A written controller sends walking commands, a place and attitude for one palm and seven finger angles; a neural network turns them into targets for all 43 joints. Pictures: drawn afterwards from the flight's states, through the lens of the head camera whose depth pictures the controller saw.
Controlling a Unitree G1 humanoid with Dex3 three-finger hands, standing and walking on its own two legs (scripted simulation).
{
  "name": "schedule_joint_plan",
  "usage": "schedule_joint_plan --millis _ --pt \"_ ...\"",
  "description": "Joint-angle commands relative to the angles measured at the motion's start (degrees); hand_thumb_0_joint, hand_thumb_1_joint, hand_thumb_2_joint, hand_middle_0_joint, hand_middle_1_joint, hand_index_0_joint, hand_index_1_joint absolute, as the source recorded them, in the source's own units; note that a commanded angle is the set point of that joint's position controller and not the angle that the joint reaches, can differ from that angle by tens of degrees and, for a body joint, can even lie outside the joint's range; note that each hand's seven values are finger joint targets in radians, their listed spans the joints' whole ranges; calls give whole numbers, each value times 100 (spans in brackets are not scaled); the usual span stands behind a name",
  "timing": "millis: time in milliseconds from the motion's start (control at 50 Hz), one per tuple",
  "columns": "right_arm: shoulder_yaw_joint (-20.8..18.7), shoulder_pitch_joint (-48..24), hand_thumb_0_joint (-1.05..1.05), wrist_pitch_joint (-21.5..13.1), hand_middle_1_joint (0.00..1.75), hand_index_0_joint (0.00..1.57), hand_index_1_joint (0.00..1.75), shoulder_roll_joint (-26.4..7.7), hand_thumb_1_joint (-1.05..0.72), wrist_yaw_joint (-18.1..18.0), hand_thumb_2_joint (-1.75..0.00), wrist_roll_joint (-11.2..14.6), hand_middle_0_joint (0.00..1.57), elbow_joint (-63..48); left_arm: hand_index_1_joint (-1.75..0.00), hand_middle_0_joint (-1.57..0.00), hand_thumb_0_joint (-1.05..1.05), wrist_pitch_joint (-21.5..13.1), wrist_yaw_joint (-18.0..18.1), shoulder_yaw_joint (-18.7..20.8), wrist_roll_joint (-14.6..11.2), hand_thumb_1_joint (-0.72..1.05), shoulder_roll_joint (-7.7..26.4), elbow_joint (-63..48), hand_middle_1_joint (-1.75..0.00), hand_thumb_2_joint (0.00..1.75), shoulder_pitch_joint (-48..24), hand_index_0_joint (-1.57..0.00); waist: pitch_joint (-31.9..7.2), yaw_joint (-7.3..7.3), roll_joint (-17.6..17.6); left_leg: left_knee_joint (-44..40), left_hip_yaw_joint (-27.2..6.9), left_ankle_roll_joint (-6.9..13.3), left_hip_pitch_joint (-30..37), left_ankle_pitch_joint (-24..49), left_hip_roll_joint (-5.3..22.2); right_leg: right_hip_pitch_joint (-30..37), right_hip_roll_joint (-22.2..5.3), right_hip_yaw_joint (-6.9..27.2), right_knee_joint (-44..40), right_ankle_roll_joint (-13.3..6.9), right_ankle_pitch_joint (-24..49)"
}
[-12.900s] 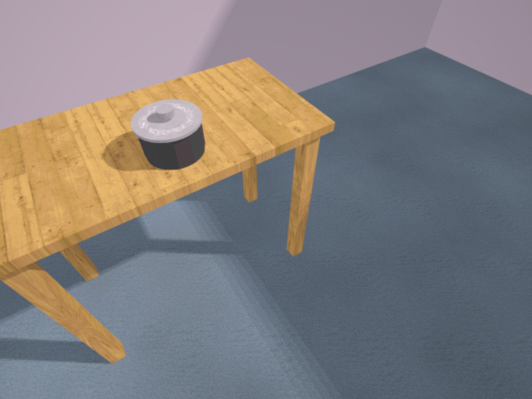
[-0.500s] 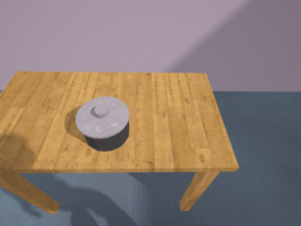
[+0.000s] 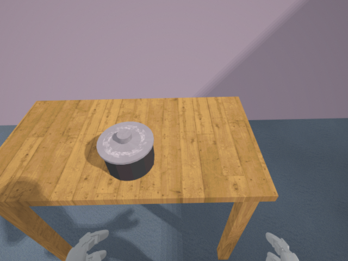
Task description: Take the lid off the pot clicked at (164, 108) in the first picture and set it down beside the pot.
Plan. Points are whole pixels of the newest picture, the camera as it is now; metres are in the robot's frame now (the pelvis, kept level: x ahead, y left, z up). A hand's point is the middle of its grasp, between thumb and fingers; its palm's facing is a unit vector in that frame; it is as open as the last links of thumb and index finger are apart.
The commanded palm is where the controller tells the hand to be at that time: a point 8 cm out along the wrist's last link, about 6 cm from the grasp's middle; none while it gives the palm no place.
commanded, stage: lift the closed hand beside the body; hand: left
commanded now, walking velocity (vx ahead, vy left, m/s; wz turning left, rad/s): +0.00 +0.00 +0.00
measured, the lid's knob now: (124, 135) +0.44 +0.17 +0.05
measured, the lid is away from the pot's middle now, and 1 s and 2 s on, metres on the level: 0.00 0.00 0.00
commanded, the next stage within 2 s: raise the hand higher, near the body in 0.36 s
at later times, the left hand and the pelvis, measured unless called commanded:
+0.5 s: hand out of the picture +0.12 +0.22 -0.02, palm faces +0.26 -0.89 -0.37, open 3.1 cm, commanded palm +0.08 +0.26 +0.01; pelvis +0.00 -0.01 +0.00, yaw +1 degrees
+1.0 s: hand (58, 238) +0.16 +0.24 +0.05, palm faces +0.31 -0.87 -0.39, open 3.1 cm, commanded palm +0.11 +0.27 +0.08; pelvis +0.02 +0.00 +0.00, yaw +1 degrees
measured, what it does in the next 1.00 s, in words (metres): stands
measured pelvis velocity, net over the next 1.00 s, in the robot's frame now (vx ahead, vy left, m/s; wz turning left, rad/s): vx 0.02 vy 0.00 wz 0.02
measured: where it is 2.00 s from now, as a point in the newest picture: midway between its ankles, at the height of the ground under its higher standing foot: outside the picture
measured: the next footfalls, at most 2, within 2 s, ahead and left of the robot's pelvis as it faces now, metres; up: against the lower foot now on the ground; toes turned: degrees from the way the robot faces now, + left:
none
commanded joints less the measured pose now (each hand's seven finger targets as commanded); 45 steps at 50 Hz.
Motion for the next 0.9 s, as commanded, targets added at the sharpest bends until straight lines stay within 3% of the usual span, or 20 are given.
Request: schedule_joint_plan --millis 0,40,80,140,180,220,260,300,340,420,500,520,540,580,620,660,780,820,840,880 --pt "-133 -735 0 -152 30 20 30 -483 -90 -68 -90 35 20 -1581 -97 -82 0 -404 -85 613 -73 90 752 -1270 -97 90 808 -82 685 240 -496 -540 -147 -159 -586 51 195 -286 32 -125 -637 -170 -118" --pt "-107 -714 0 -79 30 20 30 -452 -90 -118 -90 39 20 -1800 -107 -90 0 -514 -140 544 -110 90 710 -1685 -107 90 577 -90 567 182 -262 -457 -100 -127 -499 -37 148 -359 41 -60 -631 -162 -146" --pt "-84 -668 0 -30 30 20 30 -445 -90 -171 -90 20 20 -1930 -116 -99 0 -613 -132 681 -127 90 889 -2196 -116 90 295 -99 447 130 37 -390 -100 -122 -429 -115 132 -425 46 -42 -684 -163 -163" --pt "-44 -617 0 -53 30 20 30 -412 -90 -271 -90 -28 20 -2039 -131 -112 0 -640 -97 638 -124 90 879 -2595 -131 90 318 -112 45 150 361 -346 -110 -99 -240 46 119 -261 37 -25 -613 -186 -5" --pt "-26 -595 0 -46 30 20 30 -436 -90 -313 -90 -35 20 -2021 -140 -121 0 -611 -49 808 -120 90 1048 -2641 -140 90 340 -121 -16 158 225 -322 -156 -91 -228 107 129 -233 63 -52 -620 -188 33" --pt "-17 -609 0 -56 30 20 30 -437 -90 -352 -90 -55 20 -2025 -150 -130 0 -587 -50 772 -118 90 986 -2649 -150 90 467 -130 -23 174 28 -317 -184 -75 -265 108 145 -199 59 -76 -599 -176 -8" --pt "-18 -636 0 -70 30 20 30 -439 -90 -384 -90 -63 20 -1982 -150 -130 0 -567 -41 807 -118 90 1009 -2667 -150 90 583 -130 -20 203 -156 -288 -188 -50 -223 207 155 -189 57 -81 -594 -162 48" --pt "-2 -672 0 -86 30 20 30 -437 -90 -397 -90 -61 20 -1946 -150 -130 0 -552 -39 874 -108 90 1060 -2704 -150 90 606 -130 18 216 -85 -313 -220 -52 -268 155 151 -176 60 -88 -617 -161 -22" --pt "-20 -723 0 -104 30 20 30 -431 -90 -420 -90 -69 20 -1869 -150 -130 0 -530 -31 1032 -117 90 1163 -2690 -150 90 809 -130 -27 270 -320 -296 -223 -24 -253 306 175 -104 46 -85 -603 -145 84" --pt "-17 -784 0 -159 30 20 30 -386 -90 -425 -90 -61 20 -1763 -150 -130 0 -516 -6 1191 -107 90 1245 -2911 -150 90 937 -130 -47 318 -82 -344 -239 -46 -169 505 198 -32 34 -113 -576 -151 245" --pt "-6 -811 0 -216 30 20 30 -384 -90 -430 -90 -64 20 -1724 -150 -130 0 -544 -11 1117 -94 90 1207 -3090 -150 90 821 -130 89 272 -234 -360 -252 -18 -126 408 198 -135 38 -112 -666 -118 109" --pt "-19 -793 0 -248 30 20 30 -374 -90 -430 -90 -65 20 -1724 -150 -130 0 -564 0 1221 -102 90 1268 -3264 -150 90 936 -130 -30 340 -123 -396 -266 -29 -58 517 211 -16 32 -126 -622 -136 203" --pt "-16 -815 0 -270 30 20 30 -351 -90 -426 -90 -68 20 -1713 -150 -130 0 -559 -7 1156 -105 90 1204 -3318 -150 90 1103 -130 -56 345 -189 -377 -256 -21 -2 618 219 1 30 -130 -614 -126 313" --pt "-45 -842 0 -253 30 20 30 -334 -90 -423 -90 -68 20 -1661 -150 -130 0 -538 21 1387 -101 90 1346 -3315 -150 90 1280 -130 -30 390 -294 -383 -253 -29 -8 754 228 65 49 -141 -633 -126 445" --pt "-43 -841 0 -245 30 20 30 -330 -90 -422 -90 -61 20 -1679 -150 -130 0 -571 20 1434 -115 90 1381 -3494 -150 90 1124 -130 20 373 -261 -413 -245 -37 -23 825 225 100 36 -132 -628 -127 543" --pt "-21 -832 0 -251 30 20 30 -316 -90 -418 -90 -66 20 -1722 -150 -130 0 -599 7 1334 -112 90 1299 -3790 -150 90 1113 -130 4 369 2 -434 -243 -51 110 963 234 123 32 -139 -615 -131 651" --pt "-19 -843 0 -184 30 20 30 -315 -90 -407 -90 -75 20 -1747 -150 -130 0 -609 7 1518 -136 90 1431 -4054 -150 90 1102 -130 97 392 -87 -490 -252 -60 178 1045 239 200 62 -136 -719 -139 730" --pt "2 -821 0 -182 30 20 30 -304 -90 -395 -90 -80 20 -1779 -150 -130 0 -635 -4 1479 -140 90 1406 -4225 -150 90 1008 -130 39 377 53 -517 -240 -64 249 1155 248 246 52 -143 -700 -138 843" --pt "12 -798 0 -189 30 20 30 -313 -90 -377 -90 -94 20 -1808 -150 -130 0 -653 -4 1483 -135 90 1418 -4431 -150 90 1016 -130 -101 403 292 -538 -267 -85 328 1341 263 349 41 -148 -651 -150 948" --pt "6 -879 0 -135 30 20 30 -307 -90 -373 -90 -95 20 -1758 -150 -130 0 -604 5 1568 -121 90 1461 -4251 -150 90 1131 -130 43 416 33 -541 -275 -81 289 1456 282 327 67 -163 -696 -149 1039"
